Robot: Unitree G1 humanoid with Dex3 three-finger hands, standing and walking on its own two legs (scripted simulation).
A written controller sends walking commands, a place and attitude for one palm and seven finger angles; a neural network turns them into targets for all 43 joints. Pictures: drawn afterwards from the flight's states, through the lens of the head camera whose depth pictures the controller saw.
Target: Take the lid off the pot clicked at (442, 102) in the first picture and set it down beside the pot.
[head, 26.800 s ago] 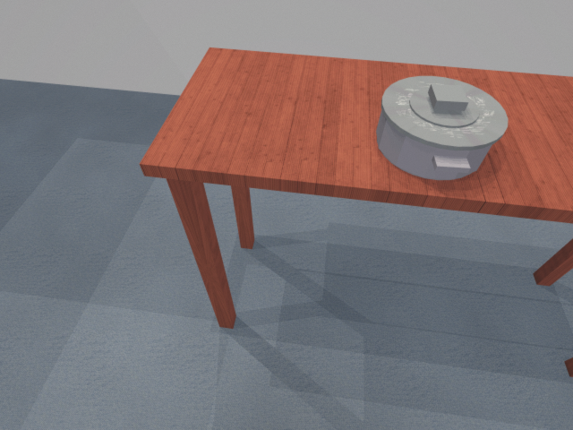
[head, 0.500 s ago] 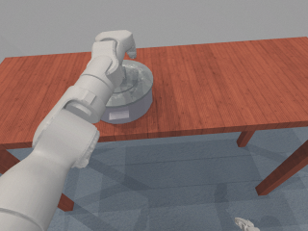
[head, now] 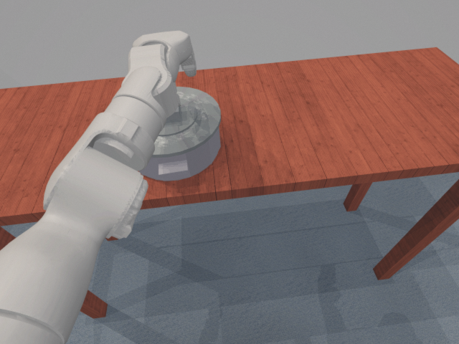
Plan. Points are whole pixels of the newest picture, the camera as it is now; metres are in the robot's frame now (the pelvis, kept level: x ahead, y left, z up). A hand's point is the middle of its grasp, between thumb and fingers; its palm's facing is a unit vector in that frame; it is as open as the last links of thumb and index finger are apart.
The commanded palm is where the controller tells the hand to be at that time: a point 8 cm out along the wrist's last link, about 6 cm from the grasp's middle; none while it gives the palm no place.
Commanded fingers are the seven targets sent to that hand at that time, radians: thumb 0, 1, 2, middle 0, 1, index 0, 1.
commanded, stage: raise the hand to come down again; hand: left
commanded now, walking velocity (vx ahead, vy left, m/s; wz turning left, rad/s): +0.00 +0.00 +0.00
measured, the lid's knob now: (166, 108) +0.52 +0.09 +0.14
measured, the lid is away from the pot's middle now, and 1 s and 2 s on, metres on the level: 0.00 0.00 0.00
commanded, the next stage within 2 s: move the open hand above the knob in 0.02 s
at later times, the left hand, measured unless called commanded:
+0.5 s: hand (166, 83) +0.51 +0.08 +0.21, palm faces -0.25 -0.06 -0.97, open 10.2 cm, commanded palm +0.49 +0.08 +0.26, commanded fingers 0.00 -0.24 1.28 -0.81 -0.08 -0.81 -0.08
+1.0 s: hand (163, 87) +0.49 +0.08 +0.21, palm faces -0.25 -0.06 -0.97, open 10.2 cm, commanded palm +0.48 +0.08 +0.26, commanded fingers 0.00 -0.24 1.28 -0.81 -0.08 -0.81 -0.08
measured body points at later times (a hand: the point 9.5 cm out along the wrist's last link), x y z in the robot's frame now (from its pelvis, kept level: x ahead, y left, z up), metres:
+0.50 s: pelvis +0.01 +0.00 +0.00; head +0.05 -0.02 +0.45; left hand +0.52 +0.08 +0.26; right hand +0.08 -0.25 -0.14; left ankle -0.03 +0.08 -0.74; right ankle +0.00 -0.11 -0.74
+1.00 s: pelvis +0.01 +0.00 +0.00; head +0.03 -0.02 +0.45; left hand +0.50 +0.08 +0.26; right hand +0.12 -0.25 -0.13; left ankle -0.03 +0.08 -0.74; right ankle +0.00 -0.11 -0.74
